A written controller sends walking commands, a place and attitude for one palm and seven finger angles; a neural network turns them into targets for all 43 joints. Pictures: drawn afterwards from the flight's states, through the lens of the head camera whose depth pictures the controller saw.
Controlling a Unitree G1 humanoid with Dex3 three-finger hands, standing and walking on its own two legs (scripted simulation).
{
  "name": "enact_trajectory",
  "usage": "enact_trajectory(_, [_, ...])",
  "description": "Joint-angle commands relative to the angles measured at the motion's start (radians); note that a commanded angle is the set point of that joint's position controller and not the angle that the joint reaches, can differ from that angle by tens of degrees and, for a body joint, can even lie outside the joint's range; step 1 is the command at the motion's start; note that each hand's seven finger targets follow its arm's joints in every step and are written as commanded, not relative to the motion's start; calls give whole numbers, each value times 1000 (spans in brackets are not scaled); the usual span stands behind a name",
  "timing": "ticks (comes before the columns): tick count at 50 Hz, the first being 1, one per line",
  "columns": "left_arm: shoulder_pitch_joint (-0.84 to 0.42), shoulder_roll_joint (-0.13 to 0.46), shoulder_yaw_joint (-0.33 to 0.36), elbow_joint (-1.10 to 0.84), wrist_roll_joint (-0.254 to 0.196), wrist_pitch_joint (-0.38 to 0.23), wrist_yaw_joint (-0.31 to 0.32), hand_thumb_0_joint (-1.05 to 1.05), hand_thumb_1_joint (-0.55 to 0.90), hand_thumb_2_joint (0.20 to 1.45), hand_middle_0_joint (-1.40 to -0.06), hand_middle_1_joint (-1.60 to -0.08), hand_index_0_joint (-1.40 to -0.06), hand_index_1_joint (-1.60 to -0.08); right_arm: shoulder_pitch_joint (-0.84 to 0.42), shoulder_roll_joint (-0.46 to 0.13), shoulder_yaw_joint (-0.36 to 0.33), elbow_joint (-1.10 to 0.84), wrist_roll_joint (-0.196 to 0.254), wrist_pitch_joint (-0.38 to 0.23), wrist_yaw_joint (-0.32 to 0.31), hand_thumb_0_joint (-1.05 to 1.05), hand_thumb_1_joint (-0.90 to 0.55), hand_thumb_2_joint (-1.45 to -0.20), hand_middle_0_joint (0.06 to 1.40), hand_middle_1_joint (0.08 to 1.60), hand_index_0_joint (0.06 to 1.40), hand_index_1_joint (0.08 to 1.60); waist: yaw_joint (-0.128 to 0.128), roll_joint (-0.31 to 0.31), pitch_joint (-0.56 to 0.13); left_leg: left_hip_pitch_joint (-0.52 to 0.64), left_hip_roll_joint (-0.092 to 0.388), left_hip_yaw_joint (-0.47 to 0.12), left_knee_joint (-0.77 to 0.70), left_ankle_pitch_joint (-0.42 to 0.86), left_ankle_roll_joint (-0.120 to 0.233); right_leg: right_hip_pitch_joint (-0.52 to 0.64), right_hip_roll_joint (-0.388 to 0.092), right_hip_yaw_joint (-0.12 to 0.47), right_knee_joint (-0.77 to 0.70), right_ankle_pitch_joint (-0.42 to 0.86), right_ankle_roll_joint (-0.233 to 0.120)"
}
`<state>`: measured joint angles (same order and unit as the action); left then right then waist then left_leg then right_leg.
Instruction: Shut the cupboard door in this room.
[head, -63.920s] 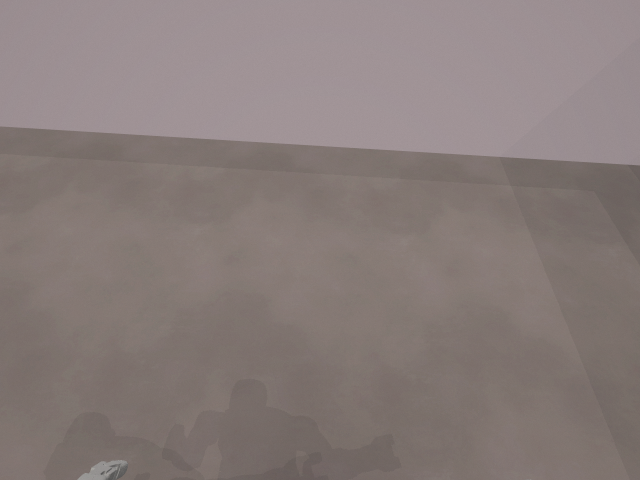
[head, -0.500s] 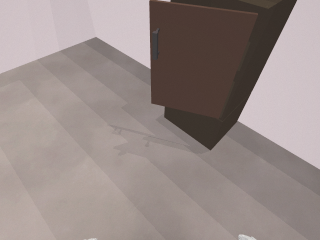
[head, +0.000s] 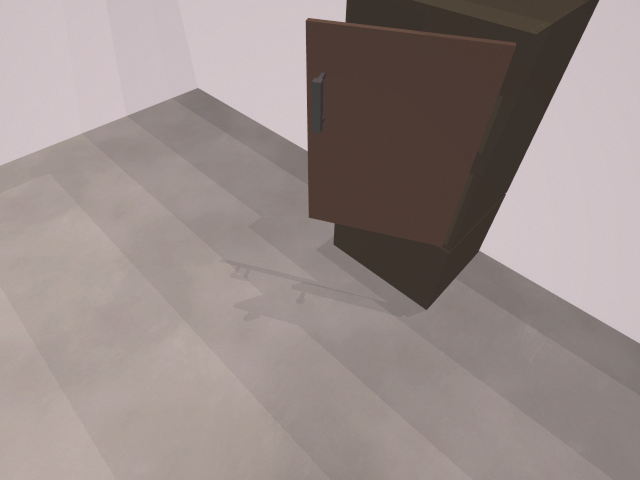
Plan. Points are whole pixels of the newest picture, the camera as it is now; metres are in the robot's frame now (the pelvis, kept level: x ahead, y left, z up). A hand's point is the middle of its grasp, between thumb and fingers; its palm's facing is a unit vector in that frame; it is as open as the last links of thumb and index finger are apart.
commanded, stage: let the arm hang, fingers relaxed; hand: left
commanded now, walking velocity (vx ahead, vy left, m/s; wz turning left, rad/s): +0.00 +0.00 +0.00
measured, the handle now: (319, 102) +0.92 +0.05 +0.01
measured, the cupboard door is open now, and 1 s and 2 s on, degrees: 27 27 27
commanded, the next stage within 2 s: look to check the result in 0.32 s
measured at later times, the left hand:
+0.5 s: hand out of the picture +0.00 +0.18 -0.18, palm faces +0.02 -0.98 -0.19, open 7.4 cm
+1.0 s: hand out of the picture +0.05 +0.20 -0.17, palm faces +0.00 -0.97 -0.25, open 7.4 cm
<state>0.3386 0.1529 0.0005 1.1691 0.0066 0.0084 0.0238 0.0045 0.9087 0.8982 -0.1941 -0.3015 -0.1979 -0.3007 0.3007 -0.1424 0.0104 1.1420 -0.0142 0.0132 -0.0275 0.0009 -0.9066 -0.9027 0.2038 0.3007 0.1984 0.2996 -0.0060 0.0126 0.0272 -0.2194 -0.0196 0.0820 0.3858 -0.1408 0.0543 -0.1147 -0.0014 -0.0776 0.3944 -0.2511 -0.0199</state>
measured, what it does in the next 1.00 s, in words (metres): stands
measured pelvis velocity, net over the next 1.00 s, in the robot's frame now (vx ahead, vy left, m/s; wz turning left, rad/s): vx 0.02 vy -0.01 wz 0.00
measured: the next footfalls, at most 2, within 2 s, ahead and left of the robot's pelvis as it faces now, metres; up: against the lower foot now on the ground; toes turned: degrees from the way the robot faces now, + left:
right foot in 1.64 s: +0.08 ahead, -0.11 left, +0.00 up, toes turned +3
left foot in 1.90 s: +0.06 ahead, +0.13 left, +0.00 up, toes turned +1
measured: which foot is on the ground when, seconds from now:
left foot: down 0.00-1.00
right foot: down 0.00-1.00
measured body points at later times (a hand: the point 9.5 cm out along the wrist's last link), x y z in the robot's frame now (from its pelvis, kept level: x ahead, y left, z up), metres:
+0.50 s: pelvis +0.01 +0.00 +0.00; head +0.01 +0.00 +0.45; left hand +0.00 +0.23 -0.16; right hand +0.00 -0.23 -0.16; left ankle +0.05 +0.08 -0.74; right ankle -0.02 -0.10 -0.74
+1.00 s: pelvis +0.02 -0.01 +0.00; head +0.03 -0.01 +0.45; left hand +0.05 +0.25 -0.15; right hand +0.06 -0.27 -0.15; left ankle +0.05 +0.08 -0.74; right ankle -0.02 -0.10 -0.74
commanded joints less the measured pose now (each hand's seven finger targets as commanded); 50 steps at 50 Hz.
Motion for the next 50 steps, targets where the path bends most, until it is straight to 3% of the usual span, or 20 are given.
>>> enact_trajectory(1, [67,88,20,-22,5,-11,12,0,900,900,-200,-300,-200,-300,52,-106,-24,-24,-1,-12,-13,0,-900,-900,200,300,200,300,1,0,88,5,126,-162,-122,-123,-9,-112,-97,110,-97,-42,-29])
enact_trajectory(16, [34,104,28,-38,5,-19,11,0,900,900,-200,-300,-200,-300,42,-112,-27,-28,1,-23,-13,0,-900,-900,200,300,200,300,-2,0,64,35,123,-150,-104,-17,-12,-83,-105,112,-99,26,-27])
enact_trajectory(25, [10,135,32,-39,5,-25,10,0,900,900,-200,-300,-200,-300,13,-153,-32,-31,3,-27,-13,0,-900,-900,200,300,200,300,-4,-10,37,77,134,-148,-90,47,-8,-66,-111,116,-112,54,-30])
enact_trajectory(30, [-10,154,30,-35,6,-24,8,0,900,900,-200,-300,-200,-300,-15,-175,-34,-31,4,-24,-11,0,-900,-900,200,300,200,300,-5,-5,61,78,136,-146,-101,23,-11,-77,-112,119,-122,43,-29])
enact_trajectory(33, [-24,168,31,-39,5,-25,7,0,900,900,-200,-300,-200,-300,-26,-192,-35,-33,3,-25,-10,0,-900,-900,200,300,200,300,-6,-13,43,88,138,-152,-104,26,-10,-64,-112,124,-123,44,-29])
enact_trajectory(50, [-105,234,37,-56,6,-33,3,0,900,900,-200,-300,-200,-300,-111,-252,-35,-43,4,-31,-4,0,-900,-900,200,300,200,300,-2,-9,9,116,147,-156,-99,131,-15,-7,-129,122,-144,138,-27])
